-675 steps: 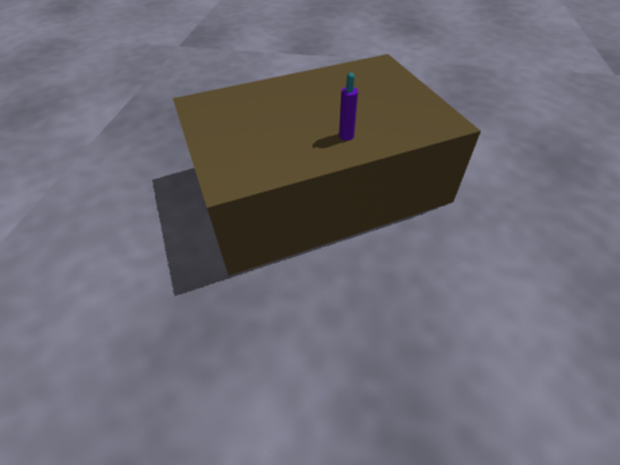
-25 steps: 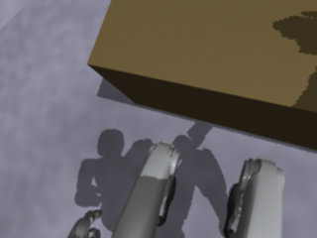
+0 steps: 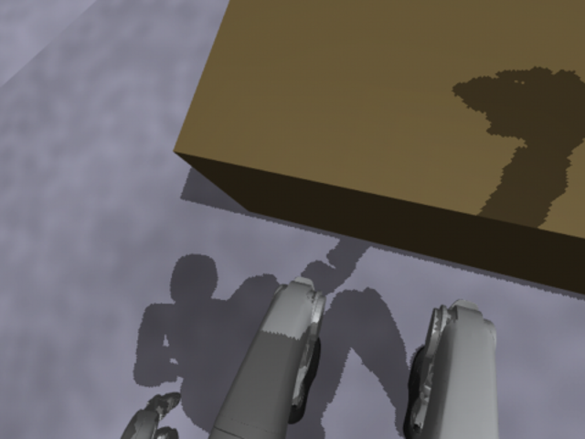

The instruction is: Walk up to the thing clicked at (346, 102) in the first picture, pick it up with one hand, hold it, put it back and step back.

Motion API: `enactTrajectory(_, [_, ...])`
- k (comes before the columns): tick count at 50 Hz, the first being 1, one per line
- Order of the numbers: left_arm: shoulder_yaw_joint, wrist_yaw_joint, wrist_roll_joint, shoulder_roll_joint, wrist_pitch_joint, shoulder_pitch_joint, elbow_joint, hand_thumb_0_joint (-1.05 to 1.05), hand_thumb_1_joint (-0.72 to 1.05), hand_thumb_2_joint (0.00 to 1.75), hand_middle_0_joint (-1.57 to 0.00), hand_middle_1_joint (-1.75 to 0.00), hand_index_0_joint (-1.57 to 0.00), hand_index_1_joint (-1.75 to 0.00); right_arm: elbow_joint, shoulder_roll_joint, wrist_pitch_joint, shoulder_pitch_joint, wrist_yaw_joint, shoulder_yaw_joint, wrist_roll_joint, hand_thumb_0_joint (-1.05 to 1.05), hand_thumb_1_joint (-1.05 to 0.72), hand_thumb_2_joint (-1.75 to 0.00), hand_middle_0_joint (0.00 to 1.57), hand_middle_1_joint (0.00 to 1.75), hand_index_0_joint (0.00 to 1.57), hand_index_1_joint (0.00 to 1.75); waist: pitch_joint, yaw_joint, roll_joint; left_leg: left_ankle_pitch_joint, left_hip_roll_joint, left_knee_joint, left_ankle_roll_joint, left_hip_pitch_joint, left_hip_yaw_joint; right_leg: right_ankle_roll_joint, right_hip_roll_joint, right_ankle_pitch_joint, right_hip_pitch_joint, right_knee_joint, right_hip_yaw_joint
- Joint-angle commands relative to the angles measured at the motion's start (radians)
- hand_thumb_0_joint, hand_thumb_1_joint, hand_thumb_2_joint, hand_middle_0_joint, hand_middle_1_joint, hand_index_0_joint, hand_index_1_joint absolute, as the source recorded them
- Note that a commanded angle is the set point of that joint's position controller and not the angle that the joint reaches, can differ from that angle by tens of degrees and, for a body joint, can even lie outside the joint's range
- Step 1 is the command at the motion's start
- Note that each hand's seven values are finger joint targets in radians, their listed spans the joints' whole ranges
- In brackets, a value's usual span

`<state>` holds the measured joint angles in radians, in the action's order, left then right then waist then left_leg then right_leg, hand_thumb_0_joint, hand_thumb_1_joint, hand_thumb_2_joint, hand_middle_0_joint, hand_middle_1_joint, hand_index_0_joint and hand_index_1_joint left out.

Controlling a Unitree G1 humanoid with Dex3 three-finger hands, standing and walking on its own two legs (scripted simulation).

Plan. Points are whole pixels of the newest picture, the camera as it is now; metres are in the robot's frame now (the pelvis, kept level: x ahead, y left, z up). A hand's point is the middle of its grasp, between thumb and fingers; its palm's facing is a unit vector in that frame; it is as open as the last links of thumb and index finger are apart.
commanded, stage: settle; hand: right
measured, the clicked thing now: out of the picture +0.57 -0.30 +0.09
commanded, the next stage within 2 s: lift in 0.52 s
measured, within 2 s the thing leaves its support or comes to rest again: neither
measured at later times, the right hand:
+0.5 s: hand out of the picture +0.58 -0.29 +0.09, palm faces +0.32 +0.95 -0.03, open 8.3 cm
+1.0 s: hand out of the picture +0.56 -0.29 +0.12, palm faces +0.32 +0.95 -0.04, open 8.3 cm
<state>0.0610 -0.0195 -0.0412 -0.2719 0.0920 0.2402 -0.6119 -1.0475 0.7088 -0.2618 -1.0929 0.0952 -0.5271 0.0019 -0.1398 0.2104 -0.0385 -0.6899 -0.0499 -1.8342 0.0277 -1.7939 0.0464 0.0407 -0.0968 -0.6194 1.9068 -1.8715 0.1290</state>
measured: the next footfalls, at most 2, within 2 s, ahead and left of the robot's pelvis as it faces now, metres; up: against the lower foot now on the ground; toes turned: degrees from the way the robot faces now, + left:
none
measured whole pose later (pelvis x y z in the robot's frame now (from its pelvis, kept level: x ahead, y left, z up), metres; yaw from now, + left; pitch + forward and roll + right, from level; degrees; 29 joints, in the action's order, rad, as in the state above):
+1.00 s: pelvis +0.02 -0.01 +0.08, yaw -1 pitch +34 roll +6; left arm 0.02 -0.02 -0.04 -0.26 0.08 0.27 -0.63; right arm -0.96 0.58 -0.31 -0.93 0.08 -0.51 0.04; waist -0.14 0.17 -0.04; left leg -0.65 -0.04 -1.57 0.03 -1.52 0.04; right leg 0.03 -0.10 -0.59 1.63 -1.62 0.10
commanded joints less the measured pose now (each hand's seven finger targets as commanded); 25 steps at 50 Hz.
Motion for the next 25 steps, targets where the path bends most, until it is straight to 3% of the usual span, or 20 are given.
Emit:
enactTrajectory(1, [-0.082,0.013,0.001,-0.208,-0.012,0.202,0.021,0.0,0.91,0.89,-0.2,-0.3,-0.2,-0.3,0.23,0.264,-0.076,-0.404,0.008,-0.019,0.022,0.0,-0.34,-1.3,1.35,1.44,1.38,1.44,-0.666,0.0,-0.222,0.29,-0.012,0.259,-0.058,0.288,0.035,-0.074,0.013,0.243,-0.604,0.213,-0.043])
enactTrajectory(4, [-0.086,0.015,0.0,-0.212,-0.016,0.202,0.014,0.0,0.91,0.89,-0.2,-0.3,-0.2,-0.3,0.202,0.245,-0.082,-0.379,0.009,-0.012,0.024,0.0,-0.34,-1.27,1.31,1.4,1.35,1.4,-0.639,0.007,-0.236,0.289,-0.008,0.266,-0.058,0.285,0.038,-0.07,0.012,0.244,-0.625,0.231,-0.041])
enactTrajectory(8, [-0.095,0.017,-0.006,-0.222,-0.02,0.217,0.008,0.0,0.91,0.89,-0.2,-0.3,-0.2,-0.3,0.221,0.264,-0.091,-0.397,0.007,-0.015,0.021,0.0,-0.37,-1.29,1.31,1.41,1.34,1.41,-0.67,0.005,-0.251,0.31,-0.006,0.29,-0.056,0.323,0.031,-0.07,0.012,0.272,-0.658,0.244,-0.046])
enactTrajectory(9, [-0.092,0.017,-0.002,-0.219,-0.02,0.21,0.015,0.0,0.91,0.89,-0.2,-0.3,-0.2,-0.3,0.232,0.26,-0.088,-0.398,0.004,-0.02,0.025,0.0,-0.38,-1.31,1.31,1.42,1.34,1.42,-0.682,-0.007,-0.247,0.309,-0.008,0.294,-0.057,0.316,0.032,-0.07,0.01,0.282,-0.688,0.252,-0.042])
enactTrajectory(10, [-0.102,0.017,-0.004,-0.226,-0.022,0.22,0.004,0.0,0.91,0.89,-0.19,-0.3,-0.2,-0.3,0.192,0.239,-0.083,-0.373,0.006,-0.011,0.024,0.0,-0.37,-1.31,1.32,1.42,1.35,1.43,-0.667,0.01,-0.247,0.323,-0.007,0.3,-0.056,0.316,0.035,-0.069,0.009,0.302,-0.695,0.252,-0.039])
enactTrajectory(12, [-0.089,0.013,-0.005,-0.213,-0.02,0.222,0.014,0.0,0.91,0.89,-0.2,-0.3,-0.2,-0.3,0.263,0.28,-0.096,-0.42,-0.001,-0.032,0.022,0.0,-0.37,-1.3,1.31,1.41,1.34,1.42,-0.708,-0.009,-0.258,0.332,-0.007,0.301,-0.058,0.334,0.035,-0.067,0.009,0.325,-0.72,0.268,-0.034])
enactTrajectory(13, [-0.102,0.015,-0.006,-0.228,-0.019,0.227,0.011,0.0,0.91,0.89,-0.19,-0.3,-0.19,-0.3,0.214,0.275,-0.09,-0.378,-0.001,-0.034,0.017,0.0,-0.36,-1.31,1.31,1.43,1.35,1.43,-0.702,-0.006,-0.253,0.347,-0.008,0.311,-0.056,0.336,0.034,-0.066,0.007,0.349,-0.746,0.264,-0.038])
enactTrajectory(15, [-0.093,0.013,-0.009,-0.213,-0.02,0.227,0.007,0.0,0.91,0.89,-0.19,-0.3,-0.19,-0.3,0.267,0.255,-0.1,-0.435,0.002,-0.012,0.019,0.0,-0.38,-1.33,1.32,1.44,1.36,1.44,-0.713,0.002,-0.282,0.344,-0.007,0.313,-0.059,0.329,0.036,-0.063,0.007,0.358,-0.775,0.276,-0.033])
enactTrajectory(20, [-0.1,0.016,-0.01,-0.22,-0.023,0.232,-0.005,0.0,0.91,0.89,-0.19,-0.3,-0.19,-0.3,0.193,0.25,-0.099,-0.375,0.0,-0.023,0.023,0.0,-0.38,-1.34,1.32,1.45,1.35,1.45,-0.661,0.007,-0.231,0.369,-0.009,0.346,-0.052,0.378,0.029,-0.07,0.009,0.349,-0.721,0.282,-0.044])
enactTrajectory(23, [-0.086,0.011,-0.009,-0.199,-0.02,0.228,0.014,0.0,0.91,0.89,-0.19,-0.3,-0.19,-0.3,0.247,0.265,-0.111,-0.421,0.0,-0.025,0.019,0.0,-0.37,-1.34,1.31,1.45,1.35,1.45,-0.727,-0.003,-0.229,0.4,-0.009,0.357,-0.05,0.425,0.022,-0.073,0.01,0.381,-0.754,0.288,-0.048])
enactTrajectory(25, [-0.096,0.01,-0.01,-0.213,-0.019,0.229,0.002,0.0,0.92,0.89,-0.19,-0.3,-0.19,-0.3,0.168,0.234,-0.105,-0.355,0.001,-0.019,0.017,0.0,-0.39,-1.33,1.31,1.44,1.35,1.44,-0.665,0.001,-0.235,0.401,-0.009,0.353,-0.052,0.398,0.027,-0.068,0.008,0.398,-0.757,0.295,-0.045])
